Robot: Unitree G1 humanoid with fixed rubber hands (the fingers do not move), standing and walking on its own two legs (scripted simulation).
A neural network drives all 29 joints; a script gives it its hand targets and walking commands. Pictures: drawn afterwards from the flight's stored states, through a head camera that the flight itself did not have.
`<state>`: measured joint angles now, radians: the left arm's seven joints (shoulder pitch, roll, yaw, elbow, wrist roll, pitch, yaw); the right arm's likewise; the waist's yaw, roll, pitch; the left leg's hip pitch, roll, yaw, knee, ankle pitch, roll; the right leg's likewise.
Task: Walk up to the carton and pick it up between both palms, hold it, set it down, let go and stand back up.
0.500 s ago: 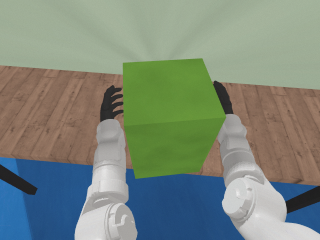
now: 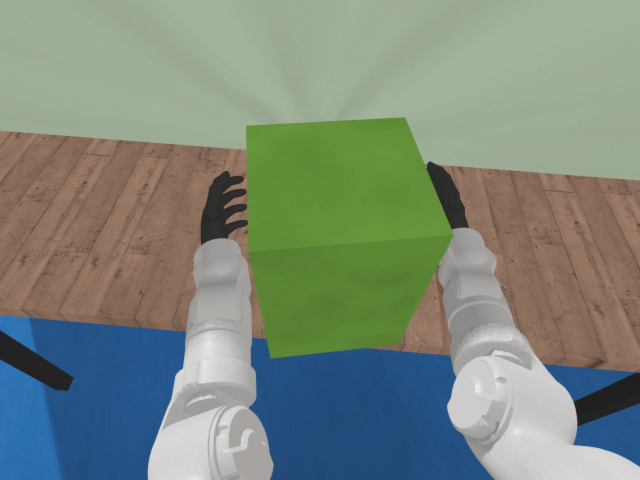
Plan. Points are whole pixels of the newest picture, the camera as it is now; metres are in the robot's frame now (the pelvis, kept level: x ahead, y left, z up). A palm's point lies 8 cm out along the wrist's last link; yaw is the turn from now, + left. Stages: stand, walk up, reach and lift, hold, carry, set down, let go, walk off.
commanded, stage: set down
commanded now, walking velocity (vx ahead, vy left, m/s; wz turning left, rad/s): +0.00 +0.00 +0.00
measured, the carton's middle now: (331, 248) +0.41 +0.01 +0.02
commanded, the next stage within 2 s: none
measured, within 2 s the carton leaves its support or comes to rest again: neither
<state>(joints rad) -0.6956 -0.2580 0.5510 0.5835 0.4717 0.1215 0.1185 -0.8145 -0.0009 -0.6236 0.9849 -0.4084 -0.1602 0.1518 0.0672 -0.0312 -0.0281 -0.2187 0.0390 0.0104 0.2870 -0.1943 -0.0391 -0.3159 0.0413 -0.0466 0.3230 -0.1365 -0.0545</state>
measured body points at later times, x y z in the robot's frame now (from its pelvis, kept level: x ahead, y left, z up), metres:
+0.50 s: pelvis -0.02 +0.00 -0.01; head +0.06 -0.01 +0.43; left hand +0.42 +0.17 +0.07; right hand +0.49 -0.16 +0.08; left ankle -0.04 +0.15 -0.75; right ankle +0.01 -0.08 -0.75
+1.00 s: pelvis -0.02 -0.02 -0.01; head +0.04 -0.04 +0.44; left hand +0.43 +0.17 +0.15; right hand +0.50 -0.18 +0.16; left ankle -0.04 +0.15 -0.75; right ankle +0.01 -0.08 -0.75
